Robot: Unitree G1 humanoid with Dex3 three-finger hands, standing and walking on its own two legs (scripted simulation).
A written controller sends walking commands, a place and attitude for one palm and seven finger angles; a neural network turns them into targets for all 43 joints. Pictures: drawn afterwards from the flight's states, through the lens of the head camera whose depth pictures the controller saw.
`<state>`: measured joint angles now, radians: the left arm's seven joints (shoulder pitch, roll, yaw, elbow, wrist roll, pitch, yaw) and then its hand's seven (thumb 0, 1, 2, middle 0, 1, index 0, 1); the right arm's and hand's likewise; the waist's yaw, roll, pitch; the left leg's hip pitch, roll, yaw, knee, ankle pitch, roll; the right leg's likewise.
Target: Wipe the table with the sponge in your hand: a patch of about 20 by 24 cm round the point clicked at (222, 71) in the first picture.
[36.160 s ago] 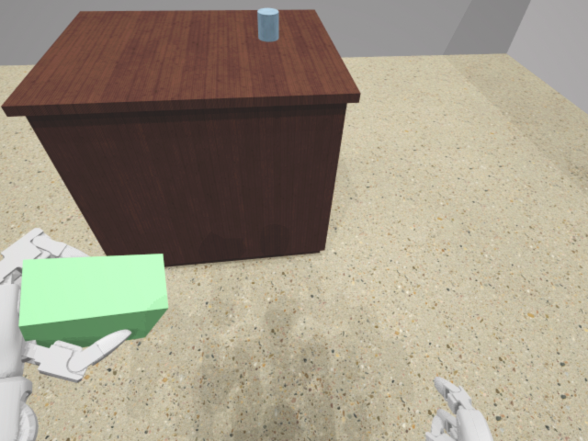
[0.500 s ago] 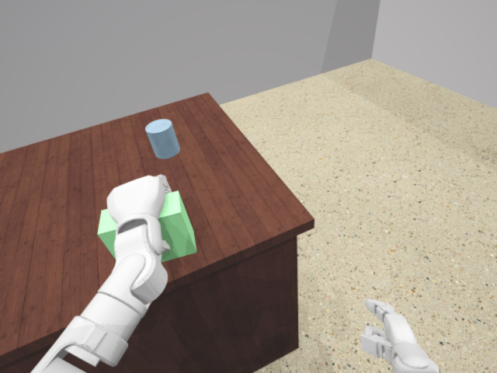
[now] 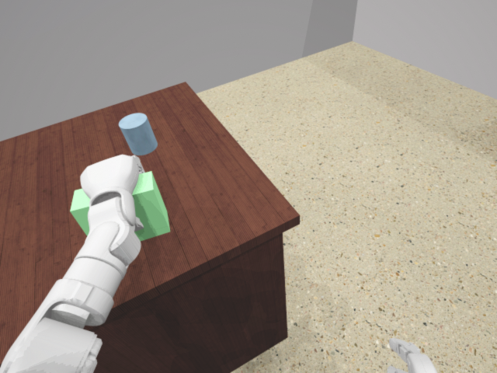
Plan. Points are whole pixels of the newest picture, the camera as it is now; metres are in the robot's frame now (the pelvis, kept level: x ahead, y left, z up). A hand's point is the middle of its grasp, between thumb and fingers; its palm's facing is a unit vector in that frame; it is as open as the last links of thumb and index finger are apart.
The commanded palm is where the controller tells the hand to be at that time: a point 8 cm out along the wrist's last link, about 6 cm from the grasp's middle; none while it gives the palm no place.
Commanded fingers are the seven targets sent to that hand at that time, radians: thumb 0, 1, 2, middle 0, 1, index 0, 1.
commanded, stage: wipe forward along the third lane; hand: left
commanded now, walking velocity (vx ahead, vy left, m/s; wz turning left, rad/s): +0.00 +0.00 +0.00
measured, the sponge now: (128, 219) +0.37 +0.25 +0.07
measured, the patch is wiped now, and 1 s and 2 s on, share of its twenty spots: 0.90 0.95 1.00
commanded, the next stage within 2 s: wipe back along the third lane in 0.76 s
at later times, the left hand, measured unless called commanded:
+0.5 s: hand (116, 185) +0.41 +0.27 +0.11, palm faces -0.05 -0.03 -1.00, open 9.9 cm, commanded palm +0.39 +0.28 +0.14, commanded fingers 0.00 0.10 1.30 -1.20 -1.60 -1.20 -1.60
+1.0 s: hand (110, 170) +0.45 +0.30 +0.11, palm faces -0.05 -0.03 -1.00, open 9.9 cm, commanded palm +0.42 +0.29 +0.15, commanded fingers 0.00 0.10 1.30 -1.20 -1.60 -1.20 -1.60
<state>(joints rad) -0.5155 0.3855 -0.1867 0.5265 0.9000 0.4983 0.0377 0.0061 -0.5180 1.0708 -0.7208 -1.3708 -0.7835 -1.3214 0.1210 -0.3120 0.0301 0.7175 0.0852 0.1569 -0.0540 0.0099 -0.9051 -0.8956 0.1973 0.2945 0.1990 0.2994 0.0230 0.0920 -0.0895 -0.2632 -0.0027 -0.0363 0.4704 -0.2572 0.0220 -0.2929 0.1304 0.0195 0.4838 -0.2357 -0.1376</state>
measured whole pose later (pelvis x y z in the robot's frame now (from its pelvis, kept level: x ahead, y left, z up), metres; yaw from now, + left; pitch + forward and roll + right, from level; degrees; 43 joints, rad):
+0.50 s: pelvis +0.00 +0.02 +0.00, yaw +1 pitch +6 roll +1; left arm -0.70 0.42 -0.15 0.79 0.93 0.37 0.05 0.01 -0.52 1.07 -0.73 -1.37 -0.78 -1.33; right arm 0.16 -0.30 0.03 0.72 0.08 0.15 -0.06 0.01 -0.90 -0.90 0.20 0.29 0.20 0.30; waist 0.00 0.08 -0.10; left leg -0.32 -0.02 -0.06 0.47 -0.25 0.01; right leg -0.34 0.12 0.01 0.47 -0.22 -0.12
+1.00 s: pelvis +0.01 +0.05 +0.00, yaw +0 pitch +8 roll +0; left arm -0.84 0.42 -0.16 0.96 0.94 0.36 0.10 0.01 -0.52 1.07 -0.72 -1.37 -0.78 -1.34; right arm 0.20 -0.29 0.02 0.75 0.08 0.16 -0.04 0.01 -0.90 -0.90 0.20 0.29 0.20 0.30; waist -0.02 0.07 -0.11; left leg -0.34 -0.04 -0.04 0.45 -0.25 0.03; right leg -0.35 0.09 0.04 0.43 -0.22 -0.07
